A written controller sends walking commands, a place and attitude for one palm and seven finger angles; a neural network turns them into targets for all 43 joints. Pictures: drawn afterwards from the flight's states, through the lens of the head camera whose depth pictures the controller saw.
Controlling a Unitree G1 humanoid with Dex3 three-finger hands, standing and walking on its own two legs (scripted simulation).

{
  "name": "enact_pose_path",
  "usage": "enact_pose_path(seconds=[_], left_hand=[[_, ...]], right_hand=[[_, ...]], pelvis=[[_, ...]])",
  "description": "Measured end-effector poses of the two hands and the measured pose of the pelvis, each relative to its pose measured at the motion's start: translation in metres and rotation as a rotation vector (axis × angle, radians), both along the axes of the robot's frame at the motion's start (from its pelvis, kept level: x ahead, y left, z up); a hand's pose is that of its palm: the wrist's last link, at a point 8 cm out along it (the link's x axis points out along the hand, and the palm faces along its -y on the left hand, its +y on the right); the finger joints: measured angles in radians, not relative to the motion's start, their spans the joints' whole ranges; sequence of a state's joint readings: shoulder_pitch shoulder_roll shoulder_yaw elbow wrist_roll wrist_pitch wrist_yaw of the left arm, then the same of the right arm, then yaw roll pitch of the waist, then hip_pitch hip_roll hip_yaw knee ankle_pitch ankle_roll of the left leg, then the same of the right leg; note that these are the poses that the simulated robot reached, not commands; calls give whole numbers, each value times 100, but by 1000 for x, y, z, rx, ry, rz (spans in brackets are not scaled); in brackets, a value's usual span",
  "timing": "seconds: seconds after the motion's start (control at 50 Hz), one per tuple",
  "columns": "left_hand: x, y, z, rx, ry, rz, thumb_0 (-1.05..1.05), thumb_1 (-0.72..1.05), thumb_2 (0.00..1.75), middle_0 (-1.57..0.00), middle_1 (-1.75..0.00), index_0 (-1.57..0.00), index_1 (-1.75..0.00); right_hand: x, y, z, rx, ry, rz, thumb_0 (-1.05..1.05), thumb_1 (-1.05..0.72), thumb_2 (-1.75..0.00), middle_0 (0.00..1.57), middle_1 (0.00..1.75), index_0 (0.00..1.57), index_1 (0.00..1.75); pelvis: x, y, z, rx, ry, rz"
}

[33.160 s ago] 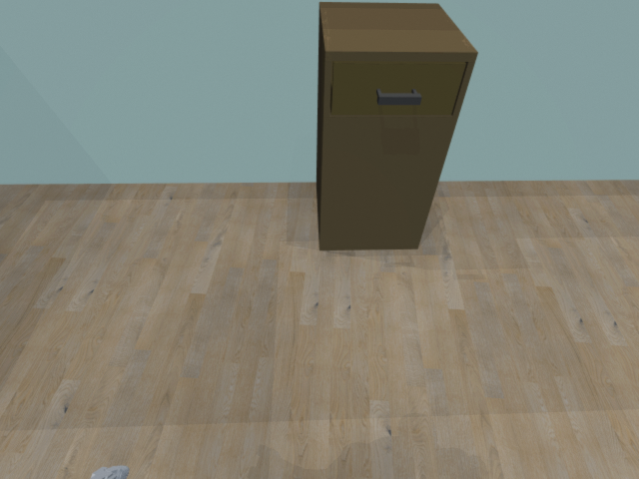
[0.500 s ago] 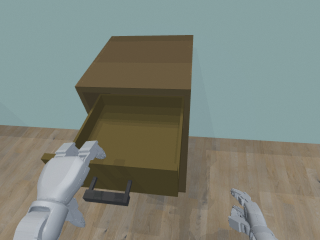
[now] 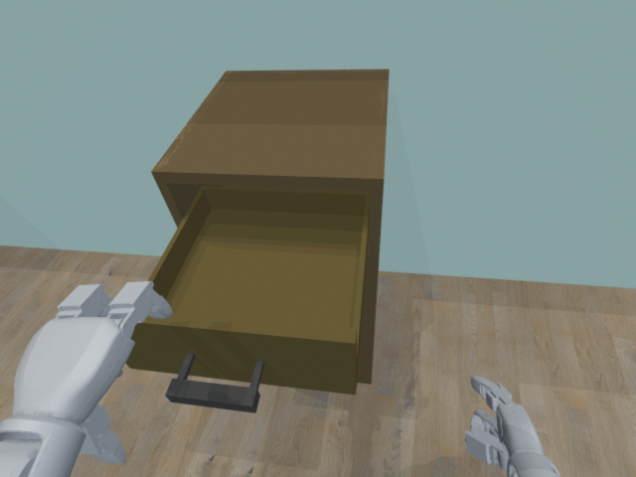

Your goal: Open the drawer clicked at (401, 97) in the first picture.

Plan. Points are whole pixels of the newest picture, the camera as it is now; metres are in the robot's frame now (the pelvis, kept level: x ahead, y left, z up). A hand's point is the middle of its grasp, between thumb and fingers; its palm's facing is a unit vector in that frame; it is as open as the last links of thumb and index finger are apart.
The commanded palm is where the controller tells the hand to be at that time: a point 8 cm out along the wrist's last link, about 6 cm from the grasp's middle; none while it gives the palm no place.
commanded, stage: draw the hand back to the body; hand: left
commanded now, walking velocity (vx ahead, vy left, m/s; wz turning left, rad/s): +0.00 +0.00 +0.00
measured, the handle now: (218, 379) +0.25 +0.19 -0.04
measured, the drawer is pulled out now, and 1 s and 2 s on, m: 0.29 0.29 0.29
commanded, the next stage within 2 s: step back with the hand held close in 1.00 s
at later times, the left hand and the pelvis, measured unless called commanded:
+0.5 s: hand (120, 332) +0.20 +0.22 +0.16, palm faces +0.36 -0.84 -0.41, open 11.3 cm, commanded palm +0.15 +0.27 +0.19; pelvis +0.02 -0.01 +0.01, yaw +0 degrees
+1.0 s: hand (110, 336) +0.20 +0.23 +0.17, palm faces +0.40 -0.82 -0.41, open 7.6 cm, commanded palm +0.15 +0.27 +0.19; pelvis +0.02 -0.01 +0.01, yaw +1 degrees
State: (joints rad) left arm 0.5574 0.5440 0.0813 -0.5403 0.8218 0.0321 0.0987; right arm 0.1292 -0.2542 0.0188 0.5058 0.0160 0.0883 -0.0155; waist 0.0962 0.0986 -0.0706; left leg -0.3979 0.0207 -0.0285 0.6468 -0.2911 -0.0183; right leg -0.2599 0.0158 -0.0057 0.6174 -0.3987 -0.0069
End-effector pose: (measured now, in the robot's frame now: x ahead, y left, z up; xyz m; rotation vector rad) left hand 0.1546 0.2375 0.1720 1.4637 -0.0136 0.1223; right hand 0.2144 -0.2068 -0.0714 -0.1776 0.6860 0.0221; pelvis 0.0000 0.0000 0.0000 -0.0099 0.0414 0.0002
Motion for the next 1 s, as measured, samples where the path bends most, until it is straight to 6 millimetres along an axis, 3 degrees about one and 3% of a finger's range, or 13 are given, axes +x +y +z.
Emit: enact_pose_path(seconds=[0.02, 0.08, 0.12, 0.22, 0.38, 0.54, 0.78, 1.0], left_hand=[[0, 3, 1, 3, -2, 9, -1, -50, 30, -32, -120, -32, -120], [-1, 12, -4, -524, -80, 65, -1, -49, 31, -32, -119, -32, -120], [-1, 14, -12, -770, -135, 106, -1, -47, 32, -32, -118, -31, -118], [2, 9, -10, -1028, -256, 85, -1, -37, 36, -31, -111, -30, -112], [11, 18, 12, -1000, -315, 46, -1, -13, 46, -29, -96, -28, -96], [9, 24, 5, -992, -261, 120, -1, 14, 58, -27, -78, -26, -79], [4, 35, 14, -964, -318, 160, 0, 55, 76, -24, -51, -23, -52], [1, 27, 12, -985, -300, 147, 1, 83, 88, -22, -34, -21, -34]], right_hand=[[0, 0, 0, 2, 1, -1, 2, -91, -90, 20, 30, 20, 30], [-2, 2, 5, 14, -54, -36, 2, -91, -90, 20, 30, 20, 30], [-6, 3, 8, 13, -86, -59, 2, -91, -90, 20, 30, 20, 30], [-18, 2, 14, -27, -105, -70, 2, -91, -90, 20, 30, 20, 30], [-21, -7, 9, -33, -76, -87, 2, -90, -90, 20, 30, 20, 30], [-14, -15, 6, -32, -53, -108, 2, -90, -90, 20, 30, 20, 30], [6, -15, 14, -28, -86, -96, 2, -90, -90, 20, 30, 20, 30], [3, -12, 15, -20, -86, -79, 2, -90, -90, 20, 30, 20, 30]], pelvis=[[1, 0, 0, 0, 2, 0], [1, 1, 1, 3, -34, 1], [3, 1, 2, 8, -48, 1], [12, -3, 5, 15, -64, 10], [18, -5, 9, 11, -66, 11], [21, -6, 12, 14, -54, 7], [24, -9, 14, 15, -64, 16], [21, -11, 14, 17, -68, 18]])
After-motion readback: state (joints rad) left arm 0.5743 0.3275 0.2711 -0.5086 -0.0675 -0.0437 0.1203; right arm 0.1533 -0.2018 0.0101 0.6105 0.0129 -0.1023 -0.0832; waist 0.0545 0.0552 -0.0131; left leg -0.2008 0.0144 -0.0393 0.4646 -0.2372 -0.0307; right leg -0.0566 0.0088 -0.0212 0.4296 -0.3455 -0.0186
